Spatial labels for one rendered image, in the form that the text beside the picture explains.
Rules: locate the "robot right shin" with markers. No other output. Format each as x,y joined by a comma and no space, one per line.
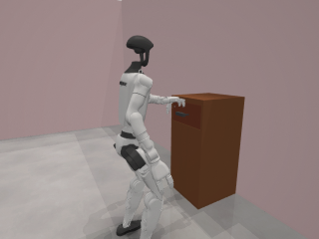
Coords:
150,218

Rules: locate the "right robot forearm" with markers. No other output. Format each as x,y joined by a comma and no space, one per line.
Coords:
140,133

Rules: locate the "left robot forearm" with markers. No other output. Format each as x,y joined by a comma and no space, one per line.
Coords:
158,100

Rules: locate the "right robot hand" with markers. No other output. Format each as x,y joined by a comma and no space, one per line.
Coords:
159,170

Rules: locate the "robot left shin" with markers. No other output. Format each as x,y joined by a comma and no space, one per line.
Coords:
132,203

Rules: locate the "robot right upper arm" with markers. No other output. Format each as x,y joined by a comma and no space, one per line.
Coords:
142,85

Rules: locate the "handle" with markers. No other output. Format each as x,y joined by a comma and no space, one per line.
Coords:
181,114

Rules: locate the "cabinet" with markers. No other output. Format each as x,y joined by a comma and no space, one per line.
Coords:
204,162

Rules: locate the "robot shin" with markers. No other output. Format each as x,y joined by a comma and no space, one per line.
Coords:
150,218
132,203

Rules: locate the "left robot hand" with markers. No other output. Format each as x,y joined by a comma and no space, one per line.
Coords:
174,100

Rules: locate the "drawer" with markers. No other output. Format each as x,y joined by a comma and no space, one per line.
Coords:
192,110

